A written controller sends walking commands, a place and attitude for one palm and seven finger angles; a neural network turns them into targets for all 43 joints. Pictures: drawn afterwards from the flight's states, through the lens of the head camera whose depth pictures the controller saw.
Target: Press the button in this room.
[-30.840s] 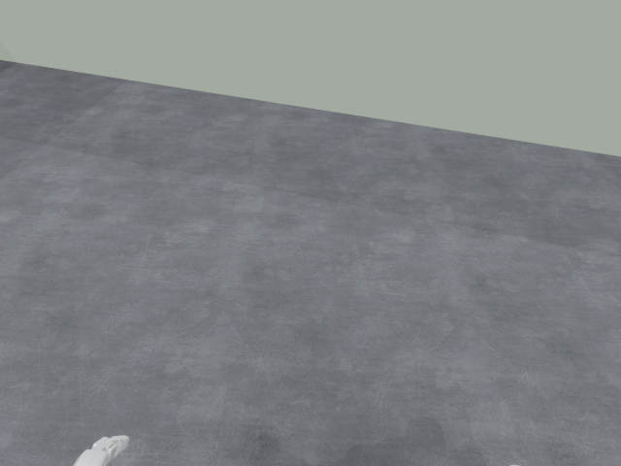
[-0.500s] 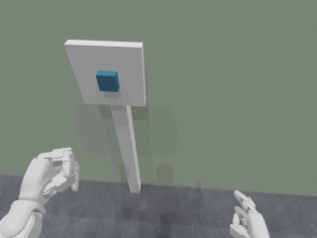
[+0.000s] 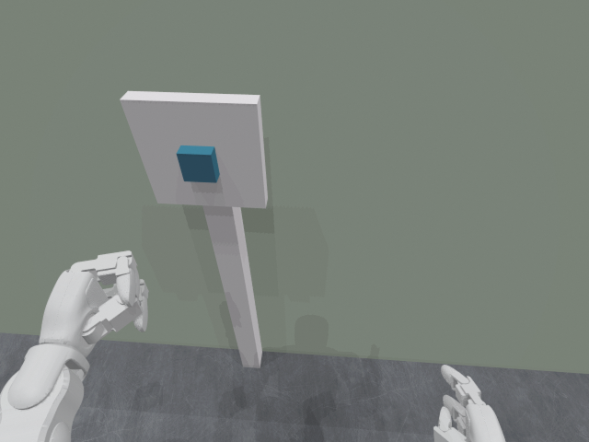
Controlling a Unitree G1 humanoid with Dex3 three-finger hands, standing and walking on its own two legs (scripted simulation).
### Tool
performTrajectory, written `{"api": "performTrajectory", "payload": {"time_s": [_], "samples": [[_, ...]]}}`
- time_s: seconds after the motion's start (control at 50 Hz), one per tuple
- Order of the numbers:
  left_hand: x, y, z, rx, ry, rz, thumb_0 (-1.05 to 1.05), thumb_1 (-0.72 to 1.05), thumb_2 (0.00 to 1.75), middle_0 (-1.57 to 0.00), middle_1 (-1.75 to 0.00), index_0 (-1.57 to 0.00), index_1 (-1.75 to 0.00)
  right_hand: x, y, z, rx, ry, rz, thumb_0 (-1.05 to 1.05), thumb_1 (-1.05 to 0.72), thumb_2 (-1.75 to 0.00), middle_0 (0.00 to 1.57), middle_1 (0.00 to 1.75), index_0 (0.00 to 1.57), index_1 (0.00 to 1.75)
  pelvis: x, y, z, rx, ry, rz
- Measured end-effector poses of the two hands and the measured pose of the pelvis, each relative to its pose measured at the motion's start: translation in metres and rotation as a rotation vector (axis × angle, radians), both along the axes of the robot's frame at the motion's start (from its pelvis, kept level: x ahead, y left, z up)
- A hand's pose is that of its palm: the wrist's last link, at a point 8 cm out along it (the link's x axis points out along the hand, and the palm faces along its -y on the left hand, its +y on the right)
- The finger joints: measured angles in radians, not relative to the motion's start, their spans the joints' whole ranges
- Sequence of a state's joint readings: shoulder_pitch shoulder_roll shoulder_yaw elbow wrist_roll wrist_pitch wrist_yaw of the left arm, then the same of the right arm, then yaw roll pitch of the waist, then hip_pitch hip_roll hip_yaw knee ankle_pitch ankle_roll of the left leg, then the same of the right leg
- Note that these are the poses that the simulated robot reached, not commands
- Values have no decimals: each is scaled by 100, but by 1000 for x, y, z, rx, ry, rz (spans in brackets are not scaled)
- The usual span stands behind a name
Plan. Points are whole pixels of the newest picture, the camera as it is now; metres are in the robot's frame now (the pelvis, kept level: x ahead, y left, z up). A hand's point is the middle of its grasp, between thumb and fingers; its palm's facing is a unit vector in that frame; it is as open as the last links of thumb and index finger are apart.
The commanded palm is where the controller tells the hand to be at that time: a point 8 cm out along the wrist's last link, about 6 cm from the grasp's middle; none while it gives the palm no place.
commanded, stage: raise the hand and make a fist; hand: left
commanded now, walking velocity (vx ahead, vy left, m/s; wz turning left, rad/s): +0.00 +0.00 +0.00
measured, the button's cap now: (199, 163) +0.50 +0.21 +0.13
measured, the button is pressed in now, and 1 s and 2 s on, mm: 0 0 0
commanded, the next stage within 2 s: aim a knuckle at the button in 0.10 s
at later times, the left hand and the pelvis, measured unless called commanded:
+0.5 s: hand (158, 282) +0.27 +0.20 +0.12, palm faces +0.07 -1.00 -0.05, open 3.1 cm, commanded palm +0.25 +0.25 +0.12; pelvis -0.01 -0.03 +0.00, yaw +0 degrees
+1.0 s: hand (188, 238) +0.35 +0.19 +0.11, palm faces +0.04 -1.00 -0.01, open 3.1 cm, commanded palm +0.33 +0.24 +0.11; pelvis +0.00 -0.01 +0.00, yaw -1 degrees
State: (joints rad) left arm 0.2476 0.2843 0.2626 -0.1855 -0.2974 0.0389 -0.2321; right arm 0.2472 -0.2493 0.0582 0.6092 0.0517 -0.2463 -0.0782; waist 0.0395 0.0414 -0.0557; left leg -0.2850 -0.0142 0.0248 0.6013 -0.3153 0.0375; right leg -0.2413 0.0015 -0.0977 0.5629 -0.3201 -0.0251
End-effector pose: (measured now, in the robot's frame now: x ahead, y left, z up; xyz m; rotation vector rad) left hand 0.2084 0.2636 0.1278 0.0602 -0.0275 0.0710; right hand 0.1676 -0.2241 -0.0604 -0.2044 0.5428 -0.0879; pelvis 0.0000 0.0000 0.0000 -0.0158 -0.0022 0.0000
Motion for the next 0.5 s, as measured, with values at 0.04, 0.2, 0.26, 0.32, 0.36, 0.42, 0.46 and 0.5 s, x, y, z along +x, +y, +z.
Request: {"api": "performTrajectory", "payload": {"time_s": [0.04, 0.2, 0.26, 0.32, 0.36, 0.42, 0.46, 0.5], "samples": [[-2, -4, 1, 5, -4, -4, 2, 90, 90, -130, -150, -130, -150, 0, -2, 0, 1, 1, 2, 2, -90, -90, 20, 30, 20, 30, -1, -2, 0, 1, -2, 1], [-4, -11, 1, 9, 3, -6, 2, 89, 90, -130, -150, -130, -150, -1, -10, -2, 12, -1, -5, 2, -90, -90, 20, 30, 20, 30, -3, -12, 1, 5, -9, 4], [-5, -13, 2, 5, -4, -2, 2, 89, 90, -130, -150, -130, -150, -2, -13, -3, 15, -3, -8, 2, -90, -90, 20, 30, 20, 30, -4, -15, 1, 6, -10, 5], [0, -14, 1, 2, -8, 1, 2, 89, 90, -131, -150, -130, -150, -4, -18, -5, 11, 5, -11, 2, -90, -90, 20, 30, 20, 30, -6, -18, 0, 6, -11, 9], [5, -14, 0, 0, -8, 4, 2, 89, 90, -131, -150, -130, -150, -6, -21, -7, 8, 14, -14, 2, -90, -90, 20, 30, 20, 30, -8, -20, 0, 7, -12, 10], [15, -14, -2, -3, -3, 3, 2, 89, 90, -131, -150, -130, -150, -10, -26, -10, 3, 29, -24, 2, -90, -90, 20, 30, 20, 30, -10, -23, 0, 9, -9, 9], [24, -13, -3, -6, 2, 0, 2, 89, 90, -131, -150, -130, -150, -13, -30, -11, -2, 42, -34, 2, -90, -90, 20, 30, 20, 30, -11, -25, 0, 10, -5, 8], [34, -12, -5, -10, 5, -1, 2, 89, 90, -131, -150, -130, -150, -17, -34, -13, -7, 55, -46, 2, -90, -90, 20, 30, 20, 30, -12, -26, -1, 10, -2, 5]]}}
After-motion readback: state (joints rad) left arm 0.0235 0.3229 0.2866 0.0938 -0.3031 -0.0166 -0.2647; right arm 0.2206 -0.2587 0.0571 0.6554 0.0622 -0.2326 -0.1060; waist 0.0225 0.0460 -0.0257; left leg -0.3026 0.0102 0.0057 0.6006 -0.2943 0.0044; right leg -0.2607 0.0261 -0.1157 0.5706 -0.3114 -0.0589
